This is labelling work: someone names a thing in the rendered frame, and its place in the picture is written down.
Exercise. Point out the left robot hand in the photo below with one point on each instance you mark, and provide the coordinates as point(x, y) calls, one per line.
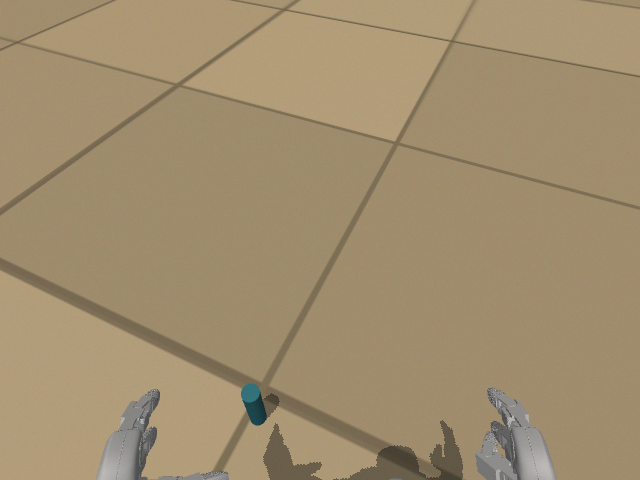
point(125, 452)

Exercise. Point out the can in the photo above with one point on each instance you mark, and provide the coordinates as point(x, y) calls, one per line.
point(253, 402)

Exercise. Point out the right robot hand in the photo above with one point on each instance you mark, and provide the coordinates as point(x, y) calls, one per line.
point(525, 447)

